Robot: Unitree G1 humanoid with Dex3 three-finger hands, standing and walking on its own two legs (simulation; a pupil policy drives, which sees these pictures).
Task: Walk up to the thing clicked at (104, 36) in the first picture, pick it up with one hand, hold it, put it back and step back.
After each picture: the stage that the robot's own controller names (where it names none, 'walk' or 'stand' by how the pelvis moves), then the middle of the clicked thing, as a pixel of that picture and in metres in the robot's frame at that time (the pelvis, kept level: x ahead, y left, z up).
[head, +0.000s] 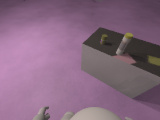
stand; (103, 39) +0.95 -0.18 -0.10
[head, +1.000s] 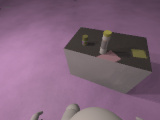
walk; (85, 40) +0.86 +0.09 -0.08
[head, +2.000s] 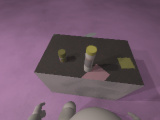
stand; (62, 56) +0.52 +0.25 -0.06
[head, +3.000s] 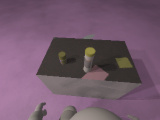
stand; (62, 58) +0.53 +0.24 -0.09
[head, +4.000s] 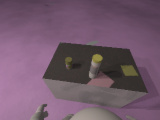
stand; (69, 63) +0.52 +0.19 -0.10
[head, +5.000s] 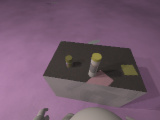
stand; (69, 61) +0.54 +0.19 -0.10
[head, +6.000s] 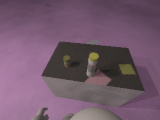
stand; (67, 61) +0.54 +0.21 -0.10
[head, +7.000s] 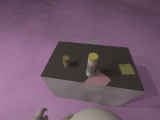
stand; (66, 61) +0.53 +0.22 -0.10
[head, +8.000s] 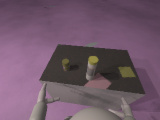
rise first; (66, 65) +0.50 +0.22 -0.10
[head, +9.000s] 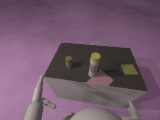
go down; (69, 62) +0.53 +0.22 -0.10
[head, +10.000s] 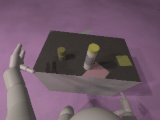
go down; (61, 54) +0.55 +0.20 -0.07
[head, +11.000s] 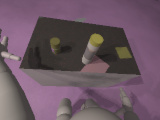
go down; (55, 46) +0.53 +0.21 -0.02
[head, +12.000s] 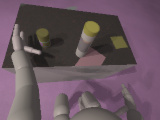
close in; (44, 39) +0.54 +0.22 +0.01
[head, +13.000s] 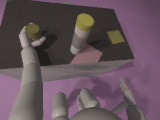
close; (35, 35) +0.56 +0.23 +0.03
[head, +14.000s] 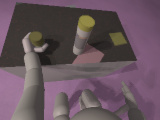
lift; (38, 42) +0.52 +0.23 +0.03
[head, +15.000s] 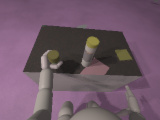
lift; (54, 59) +0.40 +0.20 +0.05
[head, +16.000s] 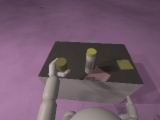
hold; (62, 67) +0.33 +0.17 +0.11
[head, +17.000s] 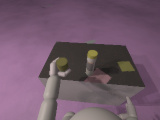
hold; (63, 67) +0.33 +0.17 +0.11
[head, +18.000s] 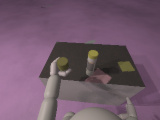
hold; (63, 67) +0.33 +0.16 +0.11
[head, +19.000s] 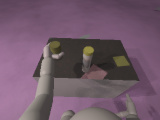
crouch; (56, 51) +0.44 +0.20 +0.12
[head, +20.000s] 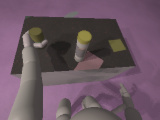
lower; (38, 39) +0.53 +0.24 +0.06
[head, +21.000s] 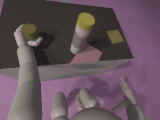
lower; (32, 36) +0.55 +0.24 +0.03
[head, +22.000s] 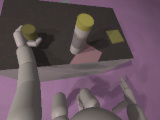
lower; (31, 36) +0.55 +0.24 +0.03
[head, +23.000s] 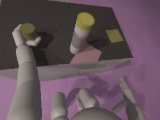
lower; (31, 35) +0.55 +0.24 +0.03
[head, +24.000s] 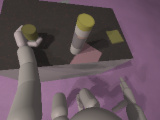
rest; (32, 36) +0.55 +0.24 +0.03
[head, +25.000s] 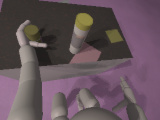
open; (34, 36) +0.55 +0.23 +0.03
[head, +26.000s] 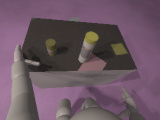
sink last; (51, 47) +0.53 +0.21 -0.01
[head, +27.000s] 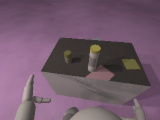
stand; (68, 57) +0.55 +0.22 -0.04
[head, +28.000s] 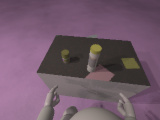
stand; (65, 56) +0.52 +0.21 -0.03
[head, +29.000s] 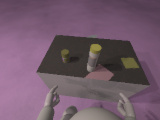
stand; (65, 56) +0.53 +0.21 -0.03
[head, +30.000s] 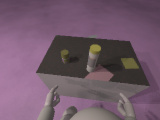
stand; (65, 56) +0.53 +0.21 -0.03
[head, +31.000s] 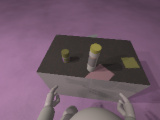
stand; (65, 56) +0.53 +0.21 -0.03
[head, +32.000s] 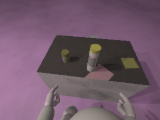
stand; (65, 56) +0.53 +0.21 -0.03
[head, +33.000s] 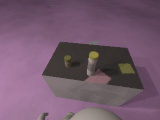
stand; (68, 61) +0.54 +0.21 -0.10
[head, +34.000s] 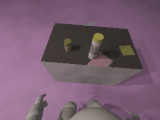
walk; (68, 45) +0.61 +0.19 -0.08
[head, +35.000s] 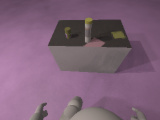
walk; (68, 33) +0.87 +0.29 -0.08
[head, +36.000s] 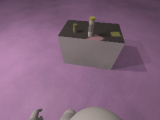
stand; (75, 28) +1.15 +0.23 -0.08
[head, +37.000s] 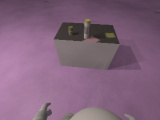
stand; (70, 30) +1.13 +0.27 -0.10
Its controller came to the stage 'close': yes
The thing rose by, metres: 0.21
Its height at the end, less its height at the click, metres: +0.00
